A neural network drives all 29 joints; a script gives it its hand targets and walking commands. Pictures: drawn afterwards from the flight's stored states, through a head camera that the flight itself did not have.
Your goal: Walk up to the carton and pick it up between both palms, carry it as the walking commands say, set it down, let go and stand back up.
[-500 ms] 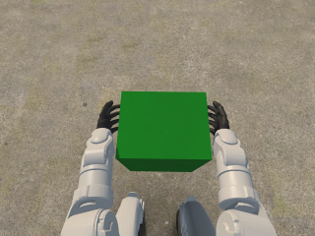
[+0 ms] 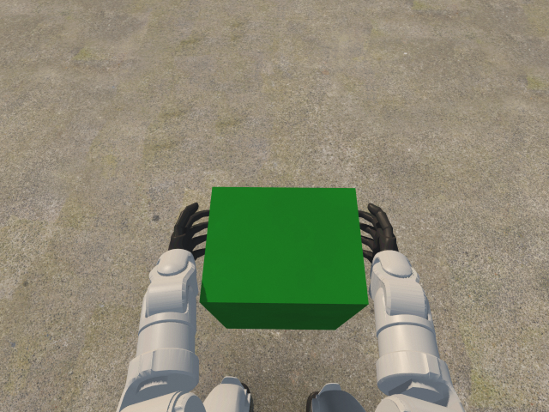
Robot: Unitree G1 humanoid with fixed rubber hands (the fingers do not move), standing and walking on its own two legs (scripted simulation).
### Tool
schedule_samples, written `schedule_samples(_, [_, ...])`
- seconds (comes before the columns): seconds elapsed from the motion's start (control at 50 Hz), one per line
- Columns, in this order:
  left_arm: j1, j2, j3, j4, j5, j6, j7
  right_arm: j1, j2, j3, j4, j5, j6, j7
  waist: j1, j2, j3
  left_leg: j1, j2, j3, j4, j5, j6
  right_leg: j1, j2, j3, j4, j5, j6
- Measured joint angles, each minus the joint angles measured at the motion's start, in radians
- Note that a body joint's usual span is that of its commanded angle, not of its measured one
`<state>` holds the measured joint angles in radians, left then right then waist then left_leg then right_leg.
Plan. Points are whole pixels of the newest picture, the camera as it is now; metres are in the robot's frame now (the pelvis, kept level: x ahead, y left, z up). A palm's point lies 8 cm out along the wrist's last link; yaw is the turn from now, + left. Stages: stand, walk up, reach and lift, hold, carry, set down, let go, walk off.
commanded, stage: reach and lift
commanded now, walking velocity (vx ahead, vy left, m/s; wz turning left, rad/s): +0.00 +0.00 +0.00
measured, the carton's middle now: (282, 268) +0.35 +0.01 -0.10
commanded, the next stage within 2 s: hold in 1.84 s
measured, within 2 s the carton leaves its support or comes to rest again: neither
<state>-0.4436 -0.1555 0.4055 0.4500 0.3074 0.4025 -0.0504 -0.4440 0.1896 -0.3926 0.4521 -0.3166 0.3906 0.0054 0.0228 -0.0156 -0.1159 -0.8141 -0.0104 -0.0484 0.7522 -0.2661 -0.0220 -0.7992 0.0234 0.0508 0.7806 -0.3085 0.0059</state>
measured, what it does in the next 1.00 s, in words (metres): stands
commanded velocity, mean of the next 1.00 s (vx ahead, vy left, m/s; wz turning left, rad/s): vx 0.00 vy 0.00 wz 0.00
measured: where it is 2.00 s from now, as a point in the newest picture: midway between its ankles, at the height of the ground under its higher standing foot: outside the picture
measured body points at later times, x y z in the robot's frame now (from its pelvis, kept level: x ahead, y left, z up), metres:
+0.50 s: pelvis +0.02 +0.01 +0.04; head +0.04 +0.01 +0.49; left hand +0.34 +0.17 +0.04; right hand +0.35 -0.14 +0.04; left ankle +0.05 +0.13 -0.70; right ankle +0.03 -0.12 -0.70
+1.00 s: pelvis +0.01 +0.01 +0.04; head -0.03 +0.01 +0.49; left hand +0.32 +0.16 +0.08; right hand +0.32 -0.14 +0.09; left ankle +0.05 +0.13 -0.70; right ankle +0.03 -0.12 -0.70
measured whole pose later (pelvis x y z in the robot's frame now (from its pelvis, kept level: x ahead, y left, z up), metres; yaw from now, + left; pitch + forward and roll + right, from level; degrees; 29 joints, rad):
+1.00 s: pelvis +0.01 +0.01 +0.04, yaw +0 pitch -8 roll +0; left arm -0.30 -0.16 0.27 0.26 0.29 0.74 -0.02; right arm -0.31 0.16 -0.28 0.29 -0.29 0.71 0.02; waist 0.01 0.00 0.04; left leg -0.07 0.00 -0.05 0.38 -0.18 -0.01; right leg -0.04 0.01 0.05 0.38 -0.20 0.01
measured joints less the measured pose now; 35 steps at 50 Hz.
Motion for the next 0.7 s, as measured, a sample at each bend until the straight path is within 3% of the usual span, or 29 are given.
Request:
schedule_samples(0.34, [0.107, -0.017, -0.059, -0.065, 0.001, 0.075, 0.016, 0.093, -0.013, 0.052, -0.037, 0.021, 0.069, 0.012, -0.004, -0.001, 0.044, 0.316, 0.003, 0.001, -0.202, 0.051, 0.007, 0.321, -0.007, 0.004, -0.214, 0.058, 0.002])
schedule_samples(0.7, [0.158, -0.002, -0.134, -0.147, -0.028, 0.23, 0.035, 0.147, -0.029, 0.116, -0.118, 0.037, 0.218, 0.01, -0.006, 0.01, 0.098, 0.614, 0.005, 0.008, -0.333, 0.076, 0.012, 0.624, -0.011, 0.012, -0.36, 0.093, 0.004])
